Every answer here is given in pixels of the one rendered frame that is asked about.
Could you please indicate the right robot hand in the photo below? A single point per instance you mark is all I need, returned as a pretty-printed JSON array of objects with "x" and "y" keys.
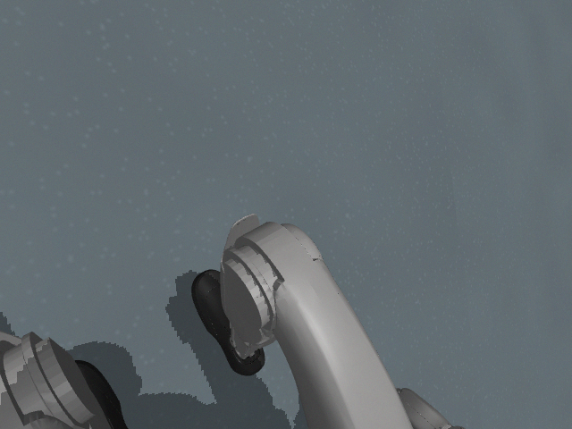
[{"x": 420, "y": 413}]

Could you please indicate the right robot foot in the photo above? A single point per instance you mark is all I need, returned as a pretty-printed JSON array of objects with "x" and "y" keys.
[{"x": 206, "y": 294}]

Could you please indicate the left robot foot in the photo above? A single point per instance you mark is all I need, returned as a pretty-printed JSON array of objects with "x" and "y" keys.
[{"x": 104, "y": 394}]

